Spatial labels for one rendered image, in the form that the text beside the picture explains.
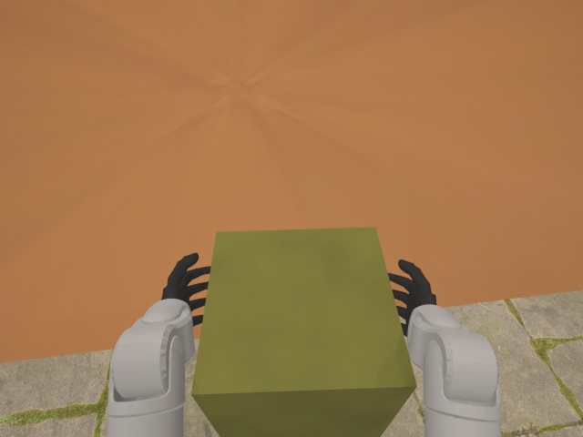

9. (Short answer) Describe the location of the robot left forearm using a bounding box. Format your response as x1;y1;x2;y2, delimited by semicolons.
107;299;195;437

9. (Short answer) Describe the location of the right robot hand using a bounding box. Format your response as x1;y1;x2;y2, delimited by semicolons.
388;259;436;337

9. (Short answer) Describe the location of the carton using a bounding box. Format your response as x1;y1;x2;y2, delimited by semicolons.
191;227;417;437

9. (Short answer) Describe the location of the robot right forearm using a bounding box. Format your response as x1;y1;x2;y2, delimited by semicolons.
407;304;502;437

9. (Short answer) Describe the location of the left robot hand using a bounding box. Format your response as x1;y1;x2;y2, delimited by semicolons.
161;253;211;327

